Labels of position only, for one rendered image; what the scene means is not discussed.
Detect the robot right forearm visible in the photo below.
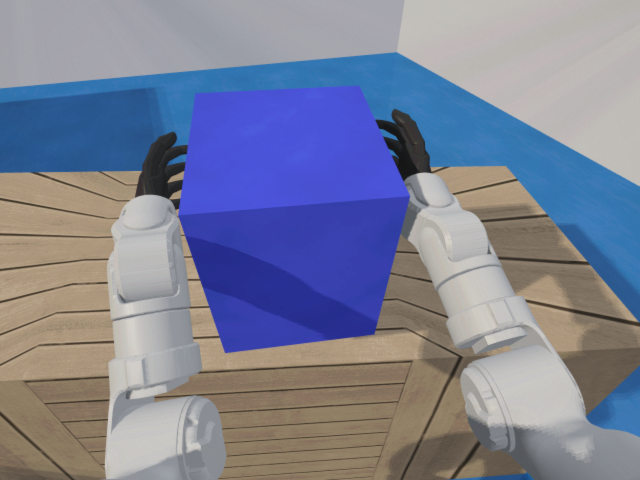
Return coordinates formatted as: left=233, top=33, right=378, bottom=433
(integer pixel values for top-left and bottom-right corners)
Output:
left=401, top=173, right=586, bottom=416

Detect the robot left forearm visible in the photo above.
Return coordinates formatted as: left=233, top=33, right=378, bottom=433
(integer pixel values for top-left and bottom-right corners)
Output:
left=105, top=195, right=202, bottom=479

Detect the carton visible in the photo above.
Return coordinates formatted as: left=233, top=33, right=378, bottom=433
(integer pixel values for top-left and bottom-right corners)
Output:
left=178, top=86, right=410, bottom=353

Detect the pedestal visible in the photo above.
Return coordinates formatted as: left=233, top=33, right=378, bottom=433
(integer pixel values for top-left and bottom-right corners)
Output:
left=0, top=166, right=640, bottom=480

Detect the robot right hand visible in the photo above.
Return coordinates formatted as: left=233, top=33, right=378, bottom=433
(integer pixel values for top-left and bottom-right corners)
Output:
left=375, top=109, right=432, bottom=181

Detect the robot left hand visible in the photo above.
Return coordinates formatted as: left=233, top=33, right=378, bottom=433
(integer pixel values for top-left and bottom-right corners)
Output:
left=135, top=132, right=188, bottom=210

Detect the left robot upper arm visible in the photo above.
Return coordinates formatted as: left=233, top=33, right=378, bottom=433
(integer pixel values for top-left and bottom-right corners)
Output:
left=103, top=395, right=226, bottom=480

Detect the right robot upper arm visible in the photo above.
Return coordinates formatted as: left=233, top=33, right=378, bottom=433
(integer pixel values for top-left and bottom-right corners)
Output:
left=460, top=344, right=640, bottom=480

